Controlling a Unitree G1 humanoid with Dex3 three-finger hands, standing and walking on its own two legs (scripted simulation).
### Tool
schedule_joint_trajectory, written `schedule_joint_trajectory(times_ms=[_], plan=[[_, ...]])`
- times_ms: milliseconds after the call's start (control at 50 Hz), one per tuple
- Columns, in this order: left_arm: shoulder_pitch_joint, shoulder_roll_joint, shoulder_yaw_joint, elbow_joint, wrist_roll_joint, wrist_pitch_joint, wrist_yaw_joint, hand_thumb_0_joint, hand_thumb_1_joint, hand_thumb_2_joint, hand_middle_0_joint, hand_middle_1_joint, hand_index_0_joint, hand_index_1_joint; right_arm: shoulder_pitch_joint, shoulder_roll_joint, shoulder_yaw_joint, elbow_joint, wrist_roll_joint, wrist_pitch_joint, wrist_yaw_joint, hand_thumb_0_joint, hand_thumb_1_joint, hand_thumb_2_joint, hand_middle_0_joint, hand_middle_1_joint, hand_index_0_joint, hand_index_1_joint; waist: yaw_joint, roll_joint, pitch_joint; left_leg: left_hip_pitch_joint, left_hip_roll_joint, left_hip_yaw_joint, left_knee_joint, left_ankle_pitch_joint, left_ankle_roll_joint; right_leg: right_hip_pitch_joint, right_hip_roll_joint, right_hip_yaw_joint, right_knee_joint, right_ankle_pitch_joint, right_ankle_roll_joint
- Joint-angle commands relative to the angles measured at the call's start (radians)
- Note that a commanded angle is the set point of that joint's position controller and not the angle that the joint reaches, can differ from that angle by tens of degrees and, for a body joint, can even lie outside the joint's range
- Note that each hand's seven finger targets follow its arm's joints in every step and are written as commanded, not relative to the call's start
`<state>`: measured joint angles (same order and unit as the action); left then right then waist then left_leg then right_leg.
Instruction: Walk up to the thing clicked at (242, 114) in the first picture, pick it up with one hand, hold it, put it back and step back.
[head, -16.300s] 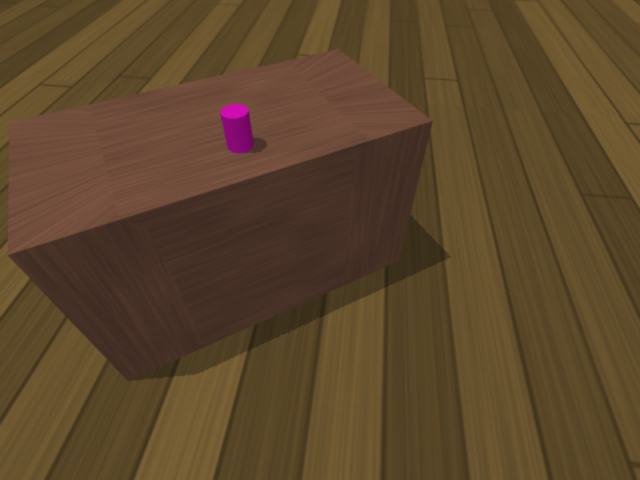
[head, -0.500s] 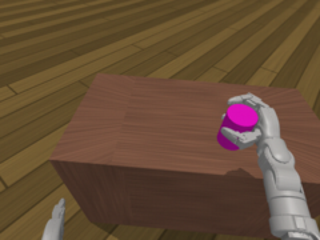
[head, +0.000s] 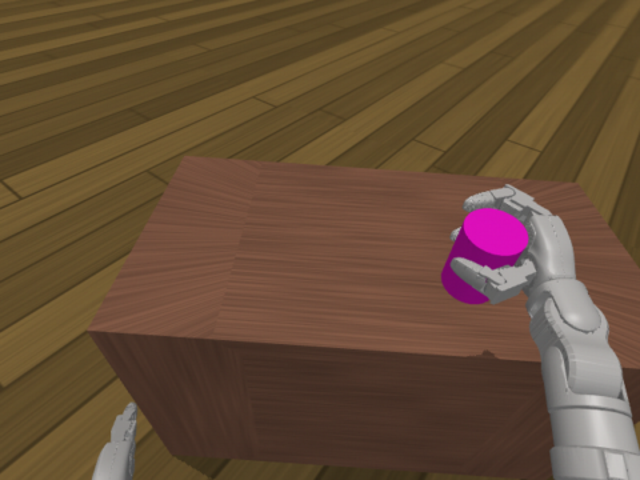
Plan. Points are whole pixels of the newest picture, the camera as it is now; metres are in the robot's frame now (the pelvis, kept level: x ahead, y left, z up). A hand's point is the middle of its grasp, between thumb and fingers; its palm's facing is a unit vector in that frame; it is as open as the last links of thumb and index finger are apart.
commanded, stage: hold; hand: right
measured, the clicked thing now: (480, 258) +0.35 -0.17 +0.15
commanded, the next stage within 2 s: none
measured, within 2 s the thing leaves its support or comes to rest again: neither
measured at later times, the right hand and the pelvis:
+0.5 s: hand (479, 247) +0.34 -0.15 +0.17, palm faces -0.03 +1.00 -0.03, open 9.7 cm; pelvis +0.01 +0.01 +0.00, yaw -1 degrees
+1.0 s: hand (486, 254) +0.33 -0.16 +0.17, palm faces -0.02 +1.00 -0.02, open 9.7 cm; pelvis +0.01 +0.01 +0.00, yaw -1 degrees
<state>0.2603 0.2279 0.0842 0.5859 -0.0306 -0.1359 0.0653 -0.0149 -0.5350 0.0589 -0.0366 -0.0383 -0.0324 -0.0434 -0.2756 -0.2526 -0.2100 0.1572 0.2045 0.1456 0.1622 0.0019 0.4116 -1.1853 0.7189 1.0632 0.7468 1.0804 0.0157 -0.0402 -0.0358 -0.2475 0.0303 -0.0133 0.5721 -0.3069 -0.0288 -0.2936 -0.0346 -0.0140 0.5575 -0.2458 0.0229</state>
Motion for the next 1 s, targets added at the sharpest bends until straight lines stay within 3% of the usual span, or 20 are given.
schedule_joint_trajectory(times_ms=[0, 40, 120, 140, 160, 260, 280, 360, 400, 480, 540, 560, 600, 660, 700, 740, 800, 880, 940, 980], plan=[[-0.126, 0.161, 0.073, -0.150, 0.004, -0.068, 0.010, 0.000, -0.534, 0.046, -0.036, -0.042, -0.038, -0.039, -0.379, -0.175, -0.069, -0.259, 0.023, -0.041, 0.010, 0.000, -0.168, -1.295, 1.292, 1.432, 1.331, 1.432, 0.000, 0.028, -0.208, -0.045, -0.038, 0.063, -0.109, 0.155, 0.017, 0.171, 0.020, -0.003, -0.085, 0.082, -0.032], [-0.121, 0.117, 0.040, -0.108, 0.002, -0.067, 0.001, 0.000, -0.537, 0.048, -0.036, -0.042, -0.037, -0.041, -0.341, -0.165, -0.072, -0.242, 0.028, -0.029, 0.017, 0.000, -0.169, -1.303, 1.295, 1.439, 1.335, 1.439, -0.015, 0.019, -0.195, -0.030, -0.039, 0.067, -0.108, 0.173, 0.019, 0.159, 0.020, -0.001, -0.084, 0.104, -0.031], [-0.165, 0.122, 0.041, -0.128, 0.002, -0.075, -0.002, 0.000, -0.541, 0.051, -0.036, -0.041, -0.036, -0.041, -0.358, -0.169, -0.076, -0.307, 0.034, -0.018, 0.022, 0.000, -0.195, -1.310, 1.310, 1.446, 1.348, 1.446, -0.021, 0.030, -0.207, -0.008, -0.037, 0.068, -0.108, 0.201, 0.018, 0.165, 0.022, -0.003, -0.082, 0.137, -0.032], [-0.147, 0.141, 0.061, -0.115, 0.002, -0.076, 0.002, 0.000, -0.540, 0.051, -0.037, -0.042, -0.037, -0.041, -0.366, -0.182, -0.089, -0.317, 0.035, -0.013, 0.021, 0.000, -0.194, -1.303, 1.303, 1.438, 1.341, 1.437, -0.008, 0.034, -0.211, -0.018, -0.038, 0.065, -0.112, 0.188, 0.017, 0.174, 0.023, -0.004, -0.085, 0.119, -0.034], [-0.133, 0.106, 0.024, -0.096, 0.003, -0.074, -0.001, 0.000, -0.544, 0.053, -0.037, -0.041, -0.036, -0.042, -0.341, -0.183, -0.094, -0.307, 0.030, -0.010, 0.021, 0.000, -0.176, -1.312, 1.302, 1.446, 1.342, 1.446, -0.022, 0.041, -0.213, -0.007, -0.035, 0.062, -0.114, 0.203, 0.016, 0.171, 0.027, -0.007, -0.084, 0.135, -0.035], [-0.138, 0.150, 0.066, -0.093, 0.002, -0.075, 0.007, 0.000, -0.538, 0.049, -0.039, -0.043, -0.040, -0.041, -0.332, -0.156, -0.072, -0.334, 0.040, 0.015, 0.027, 0.000, -0.167, -1.316, 1.297, 1.447, 1.339, 1.447, -0.001, 0.060, -0.193, -0.016, -0.030, 0.060, -0.119, 0.235, 0.011, 0.185, 0.032, -0.012, -0.080, 0.158, -0.040], [-0.134, 0.126, 0.046, -0.083, 0.002, -0.072, 0.002, 0.000, -0.537, 0.048, -0.039, -0.043, -0.040, -0.041, -0.304, -0.141, -0.058, -0.327, 0.037, 0.022, 0.028, 0.000, -0.152, -1.307, 1.289, 1.439, 1.332, 1.439, -0.006, 0.060, -0.203, 0.000, -0.025, 0.056, -0.119, 0.262, 0.008, 0.186, 0.037, -0.015, -0.076, 0.178, -0.043], [-0.135, 0.134, 0.055, -0.087, 0.001, -0.068, -0.003, 0.000, -0.535, 0.046, -0.040, -0.044, -0.042, -0.041, -0.321, -0.145, -0.068, -0.324, 0.030, 0.048, 0.021, 0.000, -0.143, -1.306, 1.283, 1.436, 1.326, 1.436, 0.002, 0.069, -0.199, -0.008, -0.029, 0.061, -0.118, 0.272, 0.008, 0.196, 0.033, -0.011, -0.083, 0.190, -0.044], [-0.142, 0.156, 0.077, -0.105, 0.001, -0.069, -0.002, 0.000, -0.537, 0.048, -0.041, -0.043, -0.042, -0.042, -0.333, -0.148, -0.069, -0.339, 0.028, 0.049, 0.015, 0.000, -0.163, -1.305, 1.287, 1.434, 1.329, 1.434, 0.009, 0.061, -0.201, -0.009, -0.033, 0.066, -0.116, 0.269, 0.010, 0.209, 0.029, -0.006, -0.087, 0.191, -0.040], [-0.144, 0.146, 0.074, -0.106, 0.001, -0.072, -0.004, 0.000, -0.536, 0.049, -0.041, -0.043, -0.042, -0.042, -0.342, -0.174, -0.097, -0.380, 0.029, 0.041, 0.007, 0.000, -0.162, -1.314, 1.292, 1.443, 1.334, 1.442, -0.003, 0.051, -0.204, -0.002, -0.031, 0.066, -0.121, 0.255, 0.011, 0.206, 0.032, -0.008, -0.088, 0.179, -0.039], [-0.151, 0.113, 0.046, -0.086, 0.001, -0.075, -0.010, 0.000, -0.540, 0.052, -0.040, -0.042, -0.041, -0.041, -0.313, -0.181, -0.110, -0.383, 0.033, 0.038, 0.003, 0.000, -0.152, -1.319, 1.296, 1.449, 1.340, 1.449, -0.024, 0.031, -0.190, 0.011, -0.032, 0.065, -0.124, 0.233, 0.013, 0.186, 0.033, -0.007, -0.094, 0.162, -0.037], [-0.155, 0.091, 0.029, -0.062, 0.000, -0.074, -0.012, 0.000, -0.540, 0.052, -0.039, -0.043, -0.040, -0.042, -0.298, -0.161, -0.092, -0.364, 0.031, 0.040, 0.003, 0.000, -0.155, -1.322, 1.299, 1.453, 1.343, 1.453, -0.025, 0.027, -0.185, 0.005, -0.031, 0.062, -0.122, 0.239, 0.013, 0.183, 0.034, -0.010, -0.092, 0.166, -0.037], [-0.164, 0.121, 0.050, -0.082, 0.003, -0.077, -0.007, 0.000, -0.538, 0.051, -0.039, -0.042, -0.039, -0.041, -0.303, -0.146, -0.074, -0.370, 0.030, 0.039, 0.008, 0.000, -0.152, -1.332, 1.309, 1.466, 1.353, 1.466, -0.009, 0.045, -0.207, 0.011, -0.032, 0.063, -0.124, 0.244, 0.012, 0.198, 0.031, -0.008, -0.092, 0.169, -0.039], [-0.194, 0.111, 0.033, -0.069, 0.000, -0.075, -0.009, 0.000, -0.538, 0.050, -0.039, -0.042, -0.040, -0.040, -0.306, -0.170, -0.093, -0.366, 0.029, 0.052, 0.015, 0.000, -0.163, -1.331, 1.309, 1.463, 1.352, 1.463, -0.024, 0.025, -0.181, 0.002, -0.030, 0.062, -0.131, 0.221, 0.014, 0.185, 0.034, -0.010, -0.097, 0.151, -0.037], [-0.210, 0.127, 0.042, -0.087, 0.001, -0.076, -0.006, 0.000, -0.541, 0.051, -0.040, -0.042, -0.040, -0.041, -0.290, -0.147, -0.073, -0.365, 0.033, 0.054, 0.026, 0.000, -0.163, -1.327, 1.303, 1.457, 1.347, 1.457, -0.014, 0.061, -0.192, 0.015, -0.027, 0.062, -0.137, 0.227, 0.010, 0.185, 0.035, -0.009, -0.098, 0.152, -0.041], [-0.200, 0.179, 0.081, -0.106, 0.003, -0.080, 0.003, 0.000, -0.540, 0.049, -0.040, -0.042, -0.040, -0.041, -0.284, -0.173, -0.099, -0.371, 0.035, 0.059, 0.028, 0.000, -0.175, -1.327, 1.310, 1.460, 1.352, 1.460, -0.012, 0.091, -0.212, 0.016, -0.029, 0.063, -0.133, 0.244, 0.008, 0.201, 0.035, -0.009, -0.095, 0.169, -0.042], [-0.164, 0.152, 0.072, -0.083, -0.001, -0.077, 0.005, 0.000, -0.541, 0.050, -0.040, -0.043, -0.041, -0.042, -0.289, -0.147, -0.082, -0.347, 0.040, 0.062, 0.031, 0.000, -0.144, -1.318, 1.292, 1.448, 1.337, 1.448, 0.002, 0.103, -0.188, 0.001, -0.026, 0.061, -0.140, 0.244, 0.004, 0.206, 0.037, -0.011, -0.097, 0.160, -0.047], [-0.148, 0.138, 0.068, -0.071, 0.000, -0.080, 0.002, 0.000, -0.536, 0.049, -0.038, -0.041, -0.039, -0.039, -0.283, -0.171, -0.104, -0.378, 0.039, 0.050, 0.020, 0.000, -0.174, -1.308, 1.304, 1.445, 1.344, 1.445, -0.007, 0.053, -0.161, -0.016, -0.027, 0.058, -0.151, 0.175, 0.010, 0.194, 0.039, -0.013, -0.112, 0.099, -0.042], [-0.132, 0.079, 0.018, -0.040, 0.001, -0.078, -0.011, 0.000, -0.535, 0.048, -0.039, -0.042, -0.040, -0.040, -0.279, -0.157, -0.088, -0.383, 0.030, 0.039, 0.017, 0.000, -0.161, -1.313, 1.304, 1.449, 1.345, 1.449, -0.012, 0.017, -0.155, -0.009, -0.028, 0.059, -0.148, 0.173, 0.014, 0.179, 0.038, -0.012, -0.119, 0.092, -0.040], [-0.170, 0.119, 0.049, -0.074, 0.002, -0.085, -0.008, 0.000, -0.536, 0.050, -0.039, -0.041, -0.040, -0.039, -0.271, -0.145, -0.074, -0.402, 0.032, 0.036, 0.017, 0.000, -0.166, -1.308, 1.302, 1.444, 1.342, 1.443, -0.007, 0.033, -0.167, -0.008, -0.031, 0.061, -0.147, 0.176, 0.012, 0.188, 0.036, -0.009, -0.116, 0.096, -0.040]])
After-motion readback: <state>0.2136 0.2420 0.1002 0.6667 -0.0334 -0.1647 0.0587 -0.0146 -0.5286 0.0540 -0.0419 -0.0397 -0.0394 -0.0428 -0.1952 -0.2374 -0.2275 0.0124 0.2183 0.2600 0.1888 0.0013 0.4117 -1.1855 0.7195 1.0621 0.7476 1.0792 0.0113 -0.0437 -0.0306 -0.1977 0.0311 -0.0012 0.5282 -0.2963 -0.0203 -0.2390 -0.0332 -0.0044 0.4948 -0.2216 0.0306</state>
